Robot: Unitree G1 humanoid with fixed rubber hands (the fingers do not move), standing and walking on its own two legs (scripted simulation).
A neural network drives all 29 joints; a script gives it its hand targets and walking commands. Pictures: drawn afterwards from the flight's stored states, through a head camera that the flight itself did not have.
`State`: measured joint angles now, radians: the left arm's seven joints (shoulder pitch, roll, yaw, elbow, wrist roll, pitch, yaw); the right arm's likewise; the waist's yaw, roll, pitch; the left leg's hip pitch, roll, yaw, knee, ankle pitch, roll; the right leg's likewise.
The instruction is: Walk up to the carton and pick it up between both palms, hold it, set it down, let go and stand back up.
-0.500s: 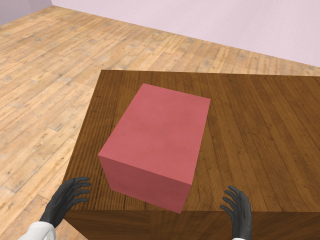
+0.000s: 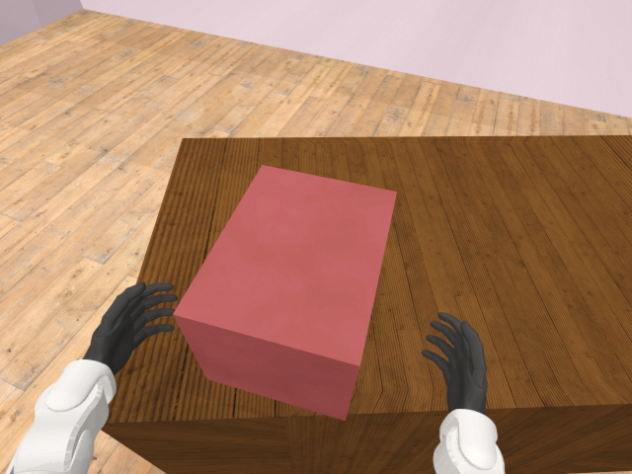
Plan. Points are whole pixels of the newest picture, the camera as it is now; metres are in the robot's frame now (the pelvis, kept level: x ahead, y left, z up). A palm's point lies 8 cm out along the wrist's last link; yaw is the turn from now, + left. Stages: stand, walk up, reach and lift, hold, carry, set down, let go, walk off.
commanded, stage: reach and lift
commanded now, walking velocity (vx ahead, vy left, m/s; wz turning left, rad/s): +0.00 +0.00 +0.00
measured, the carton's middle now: (301, 285) +0.40 +0.05 -0.03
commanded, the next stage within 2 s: none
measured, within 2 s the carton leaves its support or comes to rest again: neither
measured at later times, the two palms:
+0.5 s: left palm (140, 268) +0.35 +0.25 +0.08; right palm (468, 323) +0.29 -0.16 +0.06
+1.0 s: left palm (156, 208) +0.41 +0.23 +0.12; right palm (479, 266) +0.35 -0.17 +0.10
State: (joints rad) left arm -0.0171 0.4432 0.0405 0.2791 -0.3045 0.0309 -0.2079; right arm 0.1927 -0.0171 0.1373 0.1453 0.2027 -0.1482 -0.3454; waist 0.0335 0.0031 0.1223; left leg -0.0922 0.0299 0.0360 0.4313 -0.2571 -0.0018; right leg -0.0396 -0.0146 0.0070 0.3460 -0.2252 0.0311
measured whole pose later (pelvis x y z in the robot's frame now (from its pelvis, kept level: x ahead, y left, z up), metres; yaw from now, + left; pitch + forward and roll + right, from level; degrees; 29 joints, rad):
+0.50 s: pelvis -0.01 +0.01 +0.00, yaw -1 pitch -2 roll -1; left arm -0.39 0.44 0.03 0.44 -0.29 0.21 -0.15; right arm -0.17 -0.08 0.07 0.21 0.27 0.12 -0.32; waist -0.02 -0.02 0.09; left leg -0.15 0.02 0.05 0.42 -0.23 0.01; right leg -0.09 -0.02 0.02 0.31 -0.18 0.04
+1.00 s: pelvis -0.02 +0.00 +0.00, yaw +0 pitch +2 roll -1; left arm -0.74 0.49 0.01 0.76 -0.29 0.24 -0.14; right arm -0.51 -0.09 0.00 0.44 0.30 0.22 -0.32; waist -0.07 -0.03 0.02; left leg -0.25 0.03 0.03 0.42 -0.21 0.00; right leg -0.18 -0.01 0.00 0.31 -0.16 0.04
